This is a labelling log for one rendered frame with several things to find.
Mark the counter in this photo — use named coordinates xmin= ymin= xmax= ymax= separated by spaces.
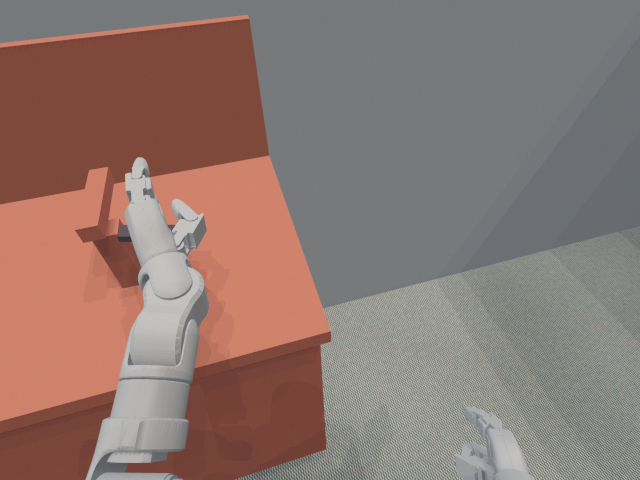
xmin=0 ymin=15 xmax=331 ymax=480

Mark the robot right hand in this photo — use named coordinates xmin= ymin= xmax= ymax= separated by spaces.
xmin=455 ymin=406 xmax=529 ymax=480

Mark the robot left hand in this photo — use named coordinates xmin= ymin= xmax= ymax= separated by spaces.
xmin=124 ymin=157 xmax=207 ymax=268

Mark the tap lever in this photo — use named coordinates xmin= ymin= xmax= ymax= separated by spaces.
xmin=117 ymin=221 xmax=178 ymax=242

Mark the left robot forearm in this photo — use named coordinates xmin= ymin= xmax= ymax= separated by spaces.
xmin=85 ymin=252 xmax=209 ymax=480

